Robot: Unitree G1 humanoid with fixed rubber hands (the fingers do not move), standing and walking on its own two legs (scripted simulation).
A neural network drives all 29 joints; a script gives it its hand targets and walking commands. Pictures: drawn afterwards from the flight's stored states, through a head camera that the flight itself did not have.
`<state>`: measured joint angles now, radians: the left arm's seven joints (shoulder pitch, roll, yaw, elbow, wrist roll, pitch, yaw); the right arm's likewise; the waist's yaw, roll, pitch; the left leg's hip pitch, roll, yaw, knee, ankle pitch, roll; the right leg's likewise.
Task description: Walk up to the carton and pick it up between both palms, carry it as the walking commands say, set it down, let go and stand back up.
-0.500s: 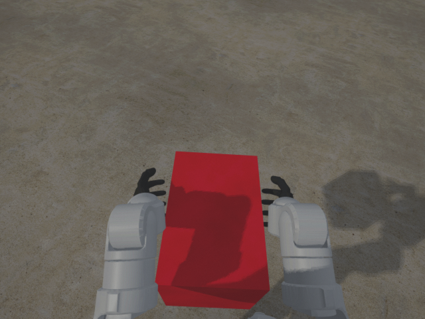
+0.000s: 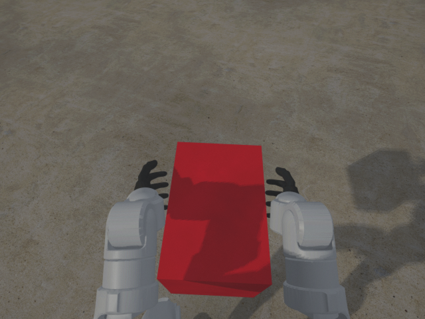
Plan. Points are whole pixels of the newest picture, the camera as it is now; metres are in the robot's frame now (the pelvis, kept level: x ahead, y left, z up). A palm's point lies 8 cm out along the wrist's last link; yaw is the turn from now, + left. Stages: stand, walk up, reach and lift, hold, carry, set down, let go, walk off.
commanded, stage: carry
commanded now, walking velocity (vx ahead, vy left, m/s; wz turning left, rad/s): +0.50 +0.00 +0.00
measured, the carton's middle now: (215, 220) +0.32 +0.00 -0.04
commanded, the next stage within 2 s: none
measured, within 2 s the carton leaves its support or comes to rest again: neither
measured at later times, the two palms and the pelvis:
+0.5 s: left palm (142, 81) +0.67 +0.17 +0.07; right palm (238, 77) +0.66 -0.08 +0.06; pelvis +0.35 +0.05 +0.00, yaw -2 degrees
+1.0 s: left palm (180, 22) +0.94 +0.08 +0.08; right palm (257, 27) +0.92 -0.16 +0.06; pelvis +0.62 -0.01 +0.00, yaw -1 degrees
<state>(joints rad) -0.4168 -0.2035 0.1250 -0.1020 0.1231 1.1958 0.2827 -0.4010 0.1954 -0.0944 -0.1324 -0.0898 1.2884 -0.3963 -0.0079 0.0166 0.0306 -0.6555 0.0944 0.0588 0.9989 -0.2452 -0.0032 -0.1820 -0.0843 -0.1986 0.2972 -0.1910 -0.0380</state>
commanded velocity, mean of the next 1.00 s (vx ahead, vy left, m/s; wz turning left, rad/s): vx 0.25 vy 0.00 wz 0.00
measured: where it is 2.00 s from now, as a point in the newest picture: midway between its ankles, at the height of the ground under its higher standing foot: (215, 212)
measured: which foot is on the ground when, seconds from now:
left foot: up 0.00-0.20, down 0.22-0.72, up 0.74-1.00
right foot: down 0.00-0.26, up 0.28-0.70, down 0.72-1.00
